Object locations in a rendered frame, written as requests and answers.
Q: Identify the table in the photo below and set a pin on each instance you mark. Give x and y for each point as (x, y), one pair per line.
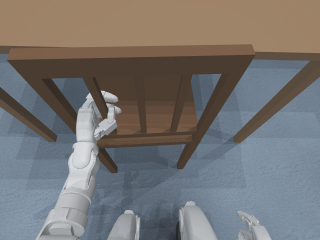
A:
(277, 29)

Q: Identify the right robot hand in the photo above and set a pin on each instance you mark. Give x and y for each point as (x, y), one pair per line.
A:
(258, 232)

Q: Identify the left robot forearm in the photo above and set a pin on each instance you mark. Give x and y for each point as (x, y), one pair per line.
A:
(69, 216)

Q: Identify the left robot hand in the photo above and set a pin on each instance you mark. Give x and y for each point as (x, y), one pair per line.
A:
(88, 118)

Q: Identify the robot shin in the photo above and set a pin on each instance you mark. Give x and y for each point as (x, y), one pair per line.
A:
(184, 236)
(128, 212)

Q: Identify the robot right shin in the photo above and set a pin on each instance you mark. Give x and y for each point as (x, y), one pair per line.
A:
(184, 236)

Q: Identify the chair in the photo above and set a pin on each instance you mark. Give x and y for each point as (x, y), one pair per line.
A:
(152, 83)

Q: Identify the robot left shin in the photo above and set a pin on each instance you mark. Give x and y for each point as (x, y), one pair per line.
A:
(128, 212)

